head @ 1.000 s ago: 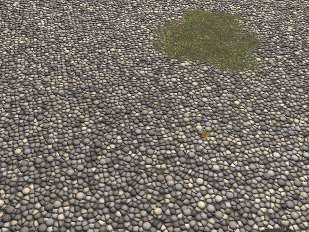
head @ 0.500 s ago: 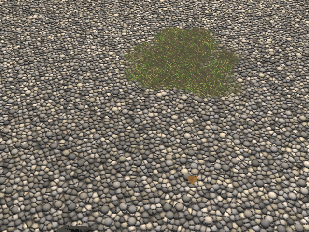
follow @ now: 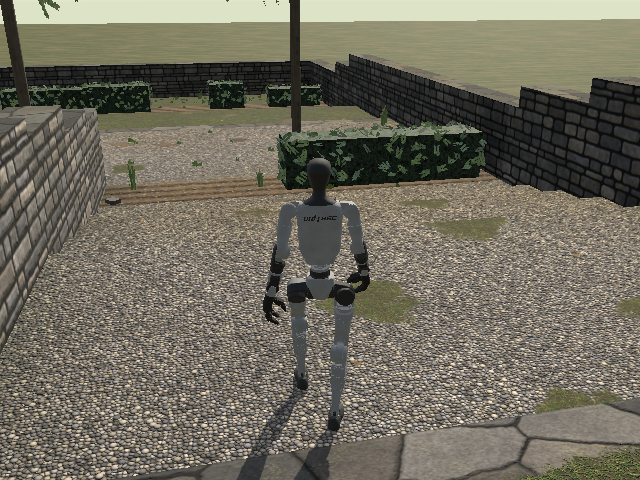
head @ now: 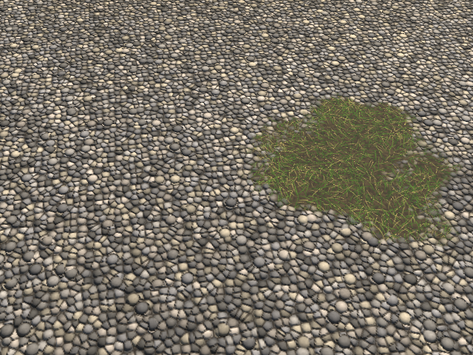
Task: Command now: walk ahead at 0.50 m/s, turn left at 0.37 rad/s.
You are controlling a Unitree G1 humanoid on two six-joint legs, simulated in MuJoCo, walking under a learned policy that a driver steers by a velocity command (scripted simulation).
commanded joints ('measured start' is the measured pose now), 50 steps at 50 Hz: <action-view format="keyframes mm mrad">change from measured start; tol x16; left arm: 1 18 165 30 -25 6 2 16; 25 -560 125 2 -407 4 46 -41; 31 -32 297 51 -329 27 6 11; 35 -215 151 26 -352 12 34 -4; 50 -47 197 44 -242 -8 0 -10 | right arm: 1 35 -90 -29 -46 -7 -18 -8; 4 428 -261 -97 42 -33 -28 -28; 10 210 -140 -63 26 26 -20 -34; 32 480 -104 -55 -82 57 -37 -37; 50 -56 -97 -18 -226 -9 24 50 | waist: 1 -67 -109 -12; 5 -147 190 -346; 9 -40 -45 -29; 28 -77 66 -27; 32 -5 -341 -394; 35 -41 -42 -82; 50 -5 -111 26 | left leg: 1 104 -78 57 -31 -119 63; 3 454 -92 3 -118 -109 127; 5 869 326 -838 -310 -70 343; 11 396 116 -374 -394 179 192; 29 522 53 -441 -128 552 56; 31 316 -66 -326 337 202 15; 32 21 -214 -220 575 -506 -10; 33 -59 -108 -215 665 -437 0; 50 -62 19 -18 114 36 -34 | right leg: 1 10 -310 13 219 1027 -90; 3 -140 -278 -31 622 935 -55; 5 -743 5 82 1245 -192 14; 25 -830 -95 154 471 281 81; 30 -225 -70 179 274 213 -7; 32 175 -537 872 141 -11 -164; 33 58 -510 892 130 -118 -166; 37 -262 -337 394 46 195 -91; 50 -180 -318 4 -9 484 -76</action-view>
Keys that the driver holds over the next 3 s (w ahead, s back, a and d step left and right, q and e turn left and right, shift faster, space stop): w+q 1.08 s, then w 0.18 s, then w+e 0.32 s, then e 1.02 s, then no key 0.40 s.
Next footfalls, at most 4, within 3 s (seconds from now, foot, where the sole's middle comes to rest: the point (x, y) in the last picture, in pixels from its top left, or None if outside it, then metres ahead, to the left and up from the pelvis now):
0.06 left None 0.20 0.08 -0.77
0.60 right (261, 324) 0.55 -0.01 -0.77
1.14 left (152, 280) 0.66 0.31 -0.77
1.70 right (148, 190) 1.00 0.39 -0.77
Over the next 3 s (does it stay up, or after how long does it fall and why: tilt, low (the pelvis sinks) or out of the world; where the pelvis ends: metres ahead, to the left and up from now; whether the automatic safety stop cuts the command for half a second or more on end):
stays up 0.90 0.43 0.01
